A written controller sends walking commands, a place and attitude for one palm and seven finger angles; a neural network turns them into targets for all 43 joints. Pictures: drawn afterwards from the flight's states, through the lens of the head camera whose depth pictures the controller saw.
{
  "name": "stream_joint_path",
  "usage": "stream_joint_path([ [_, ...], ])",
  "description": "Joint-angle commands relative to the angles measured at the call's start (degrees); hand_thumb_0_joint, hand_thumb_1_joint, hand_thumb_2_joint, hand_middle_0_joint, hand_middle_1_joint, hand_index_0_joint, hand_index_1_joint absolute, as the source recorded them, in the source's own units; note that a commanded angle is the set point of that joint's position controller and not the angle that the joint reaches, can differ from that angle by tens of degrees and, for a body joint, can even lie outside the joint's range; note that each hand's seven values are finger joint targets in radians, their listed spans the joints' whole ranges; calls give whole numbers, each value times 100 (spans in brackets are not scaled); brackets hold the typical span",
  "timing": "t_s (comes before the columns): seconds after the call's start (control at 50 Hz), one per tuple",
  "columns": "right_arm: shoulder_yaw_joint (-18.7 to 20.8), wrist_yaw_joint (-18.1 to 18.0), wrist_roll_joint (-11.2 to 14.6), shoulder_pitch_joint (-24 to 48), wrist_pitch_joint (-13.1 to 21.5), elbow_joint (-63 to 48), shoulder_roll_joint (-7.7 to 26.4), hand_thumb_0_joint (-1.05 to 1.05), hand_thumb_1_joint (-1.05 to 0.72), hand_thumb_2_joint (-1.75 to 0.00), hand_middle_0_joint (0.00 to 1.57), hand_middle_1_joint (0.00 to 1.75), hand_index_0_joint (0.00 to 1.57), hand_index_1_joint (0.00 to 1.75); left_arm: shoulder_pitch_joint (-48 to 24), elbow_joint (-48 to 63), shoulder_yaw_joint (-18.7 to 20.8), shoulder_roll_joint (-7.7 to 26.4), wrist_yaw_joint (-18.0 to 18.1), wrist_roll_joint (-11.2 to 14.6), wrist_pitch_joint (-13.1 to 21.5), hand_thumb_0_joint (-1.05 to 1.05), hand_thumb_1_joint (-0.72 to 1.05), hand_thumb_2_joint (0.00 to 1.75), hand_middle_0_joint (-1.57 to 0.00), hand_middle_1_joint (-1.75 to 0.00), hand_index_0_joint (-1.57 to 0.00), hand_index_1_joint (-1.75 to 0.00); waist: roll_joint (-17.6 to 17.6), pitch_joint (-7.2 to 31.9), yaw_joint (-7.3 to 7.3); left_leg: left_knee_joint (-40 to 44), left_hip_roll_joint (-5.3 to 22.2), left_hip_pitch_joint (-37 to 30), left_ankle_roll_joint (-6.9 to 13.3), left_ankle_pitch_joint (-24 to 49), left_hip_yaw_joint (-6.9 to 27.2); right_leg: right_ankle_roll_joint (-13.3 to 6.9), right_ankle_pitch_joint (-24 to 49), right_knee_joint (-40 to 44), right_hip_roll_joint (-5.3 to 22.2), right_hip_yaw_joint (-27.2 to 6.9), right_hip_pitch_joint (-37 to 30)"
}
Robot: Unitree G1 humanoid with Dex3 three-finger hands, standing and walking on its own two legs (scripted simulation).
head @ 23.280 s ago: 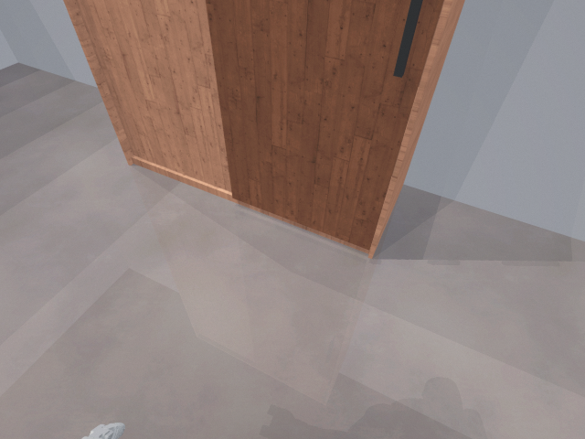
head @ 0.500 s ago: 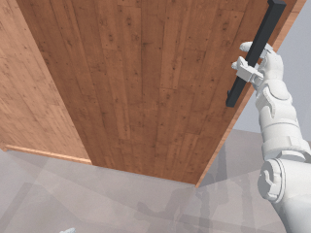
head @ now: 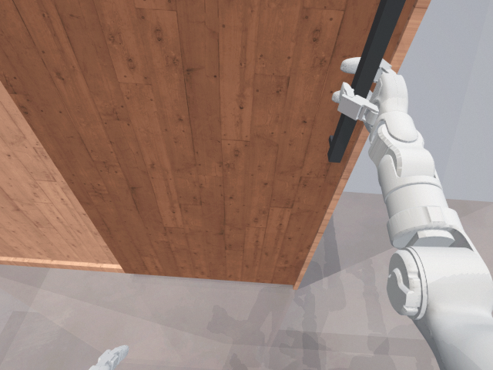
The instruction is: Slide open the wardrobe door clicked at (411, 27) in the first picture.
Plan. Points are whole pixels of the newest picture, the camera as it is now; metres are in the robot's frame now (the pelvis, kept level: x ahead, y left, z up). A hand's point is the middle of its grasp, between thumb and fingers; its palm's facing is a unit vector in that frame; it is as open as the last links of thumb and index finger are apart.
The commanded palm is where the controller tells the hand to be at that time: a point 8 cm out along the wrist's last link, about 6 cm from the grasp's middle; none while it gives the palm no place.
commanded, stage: tug the door sideways, standing still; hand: right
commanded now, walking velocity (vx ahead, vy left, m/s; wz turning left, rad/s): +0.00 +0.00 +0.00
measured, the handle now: (355, 87) +0.53 -0.12 +0.21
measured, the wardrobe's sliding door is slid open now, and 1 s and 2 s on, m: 0.00 0.00 0.12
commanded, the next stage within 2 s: step sideways, sliding the door along in 0.58 s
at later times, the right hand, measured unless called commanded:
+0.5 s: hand (343, 101) +0.48 -0.10 +0.21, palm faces +0.05 +1.00 -0.04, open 5.8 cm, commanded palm +0.46 -0.10 +0.21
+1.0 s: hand (340, 103) +0.48 -0.09 +0.20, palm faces +0.12 +0.99 -0.10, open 6.2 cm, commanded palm +0.46 -0.09 +0.21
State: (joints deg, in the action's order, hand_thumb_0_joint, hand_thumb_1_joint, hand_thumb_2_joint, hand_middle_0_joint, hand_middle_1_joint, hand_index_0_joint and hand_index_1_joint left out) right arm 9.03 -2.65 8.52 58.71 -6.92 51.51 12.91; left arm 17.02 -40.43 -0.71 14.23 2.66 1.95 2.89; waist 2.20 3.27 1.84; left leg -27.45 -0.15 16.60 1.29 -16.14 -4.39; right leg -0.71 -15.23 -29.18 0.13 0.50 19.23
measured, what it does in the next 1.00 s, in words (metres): stands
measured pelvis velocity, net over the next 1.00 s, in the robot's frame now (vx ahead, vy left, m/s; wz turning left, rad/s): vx -0.01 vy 0.03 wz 0.03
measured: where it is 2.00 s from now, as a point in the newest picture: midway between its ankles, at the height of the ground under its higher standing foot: outside the picture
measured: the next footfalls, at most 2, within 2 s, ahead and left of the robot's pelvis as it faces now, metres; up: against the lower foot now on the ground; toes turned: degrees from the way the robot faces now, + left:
left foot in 1.52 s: +0.21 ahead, +0.31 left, +0.00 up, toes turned -1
right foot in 1.74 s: +0.09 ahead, +0.10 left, +0.00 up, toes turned -19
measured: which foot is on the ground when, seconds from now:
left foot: down 0.00-1.00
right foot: down 0.00-1.00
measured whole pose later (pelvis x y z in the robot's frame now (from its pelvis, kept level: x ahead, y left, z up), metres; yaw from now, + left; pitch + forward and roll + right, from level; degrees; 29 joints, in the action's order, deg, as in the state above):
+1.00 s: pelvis -0.01 +0.03 -0.01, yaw +2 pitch +1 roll +0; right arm 6.8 -5.6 9.3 57.5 2.8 47.7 17.8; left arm 15.5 -40.9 -0.7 11.9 3.5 2.0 4.8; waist 4.1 -7.2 -0.1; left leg -42.0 -1.7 21.3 1.0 -23.3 -0.8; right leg 1.6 -18.3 -34.7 3.2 0.9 16.8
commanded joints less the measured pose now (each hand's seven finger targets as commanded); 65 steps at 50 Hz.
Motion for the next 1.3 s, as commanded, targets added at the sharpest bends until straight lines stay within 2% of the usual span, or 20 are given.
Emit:
stream_joint_path([
  [0.0, -689, 295, 18, 3555, 568, -1131, -368, 0, -90, -90, 45, 140, 45, 140, 321, 397, 226, 751, 14, -10, 280, 0, 90, 90, -20, -30, -20, -30, -141, 2041, 577, 109, -109, 233, 19, 2294, 185, -120, 2415, -98, 27, -255, -1871],
  [0.18, -1222, 229, 84, 4031, 799, -1120, -1093, 0, -90, -90, 45, 140, 45, 140, 374, 183, 221, 719, -53, -21, 577, 0, 90, 90, -20, -30, -20, -30, -43, 2128, 686, 27, -149, 664, 32, 1859, 123, -29, 2257, -142, 83, -438, -2087],
  [0.66, -1262, 210, 145, 4456, 970, -1589, -1070, 0, -90, -90, 45, 140, 45, 140, 362, 89, 202, 724, -98, -30, 949, 0, 90, 90, -20, -30, -20, -30, 90, 2432, 615, -114, -149, 666, 29, 1988, 126, 43, 2695, -235, 86, -513, -2245],
  [0.68, 266, -23, -389, 3929, 1407, -1459, 1867, 0, -90, -90, 45, 140, 45, 140, 286, 115, 323, 1029, 81, 12, 788, 0, 90, 90, -20, -30, -20, -30, 25, 2031, 120, -51, 144, 312, -148, 1298, 252, -250, 2673, -310, 523, -582, -1594],
  [0.7, 15, -68, -480, 3832, 1618, -1304, 1656, 0, -90, -90, 45, 140, 45, 140, 270, 154, 286, 955, 139, -11, 682, 0, 90, 90, -20, -30, -20, -30, -113, 1969, 210, -2, 158, 26, -129, 1376, 226, -246, 2451, -169, 484, -483, -1405],
  [0.74, -752, 56, -329, 3496, 1708, -1449, 349, 0, -90, -90, 45, 140, 45, 140, 80, 313, 269, 752, 146, 20, 644, 0, 90, 90, -20, -30, -20, -30, -31, 1944, 272, -301, 118, 4, -184, 1597, 134, -251, 2711, -170, 714, -561, -1669],
  [0.82, -780, 165, -150, 3556, 1794, -2052, 457, 0, -90, -90, 45, 140, 45, 140, -45, 447, 322, 721, 212, -17, 535, 0, 90, 90, -20, -30, -20, -30, 789, 2099, 362, -1728, -94, 1106, -206, -263, 352, -812, 4295, -37, 1783, -1699, -3050],
  [0.88, -698, 131, -133, 3658, 1738, -2246, 606, 0, -90, -90, 45, 140, 45, 140, -197, 501, 298, 684, 160, -47, 453, 0, 90, 90, -20, -30, -20, -30, 583, 1779, 274, -2238, 21, 1593, -106, -1247, 668, -1133, 4002, 112, 2189, -2030, -3116],
  [0.94, -871, 113, -101, 3483, 1712, -2454, 320, 0, -90, -90, 45, 140, 45, 140, -369, 611, 261, 661, 141, 28, 380, 0, 90, 90, -20, -30, -20, -30, 651, 1724, 202, -1312, 59, 752, -9, -753, 555, -918, 3889, -339, 2003, -1279, -2639],
  [0.98, -1026, 127, -129, 3440, 1700, -2692, 132, 0, -90, -90, 45, 140, 45, 140, -435, 717, 261, 668, 152, 98, 354, 0, 90, 90, -20, -30, -20, -30, 423, 1872, 196, -201, 88, -685, 12, 677, 361, -527, 3270, -772, 1504, -487, -1804],
  [1.02, -1086, 98, -219, 3245, 1639, -2859, 118, 0, -90, -90, 45, 140, 45, 140, -605, 785, 249, 566, 218, 184, 325, 0, 90, 90, -20, -30, -20, -30, -880, 1990, 183, 211, 1028, -1796, 326, 2869, 1203, -95, 1258, -1659, 643, 194, -415],
  [1.04, -1182, 80, -267, 3228, 1645, -2885, 14, 0, -90, -90, 45, 140, 45, 140, -833, 774, 206, 436, 260, 173, 329, 0, 90, 90, -20, -30, -20, -30, -1236, 1747, 120, 260, 1509, -1802, 604, 3385, 1603, 26, -694, -1998, 317, 94, 139],
  [1.08, -1325, 79, -249, 2882, 1565, -2917, -180, 0, -90, -90, 45, 140, 45, 140, -859, 687, 236, 430, 294, 202, 355, 0, 90, 90, -20, -30, -20, -30, -1271, 1370, -25, 108, 1635, -1831, 897, 3671, 1824, 74, -1356, -2524, 263, -149, 541],
  [1.12, -1611, 63, -234, 3404, 1670, -3624, -517, 0, -90, -90, 45, 140, 45, 140, -893, 594, 167, 320, 316, 133, 457, 0, 90, 90, -20, -30, -20, -30, -714, 1389, 156, -550, 1487, -1758, 758, 4645, 1230, 20, -837, -1194, 510, -131, -29],
  [1.14, -1671, 26, -239, 3373, 1731, -3704, -555, 0, -90, -90, 45, 140, 45, 140, -697, 485, 206, 353, 321, 92, 497, 0, 90, 90, -20, -30, -20, -30, -384, 1555, 319, -1409, 1158, -1038, 418, 4502, 742, -102, 562, -77, 857, -212, -1173],
  [1.16, -1807, 25, -177, 3350, 1792, -3925, -692, 0, -90, -90, 45, 140, 45, 140, -593, 504, 319, 558, 299, 56, 505, 0, 90, 90, -20, -30, -20, -30, 654, 1843, 419, -2409, 491, 393, -110, 2774, 232, -472, 4005, 607, 1774, -1153, -2720],
  [1.18, -1942, 92, -110, 3391, 1878, -4236, -797, 0, -90, -90, 45, 140, 45, 140, -490, 580, 412, 624, 150, 28, 470, 0, 90, 90, -20, -30, -20, -30, 1567, 2204, 313, -3497, 15, 2073, -220, -1123, 516, -984, 7153, -148, 2868, -2417, -4276],
  [1.2, -1887, 146, -158, 3308, 1926, -4026, -866, 0, -90, -90, 45, 140, 45, 140, -560, 586, 415, 672, -72, 32, 438, 0, 90, 90, -20, -30, -20, -30, 1237, 2342, 158, -4123, 187, 2299, -27, -1776, 1114, -1088, 7108, -399, 3040, -2195, -4653],
  [1.22, -1777, 162, -203, 3362, 1917, -4029, -808, 0, -90, -90, 45, 140, 45, 140, -685, 608, 509, 684, -159, 51, 384, 0, 90, 90, -20, -30, -20, -30, 847, 2117, 138, -4030, 243, 2474, 42, -1743, 1170, -1127, 6655, -490, 3049, -1771, -4501],
  [1.28, -1737, 212, -265, 3365, 1923, -4695, -638, 0, -90, -90, 45, 140, 45, 140, -670, 784, 577, 712, -180, 85, 379, 0, 90, 90, -20, -30, -20, -30, 596, 1844, 236, -3151, 270, 2356, -63, -961, 797, -943, 5471, -499, 2575, -1140, -4229],
])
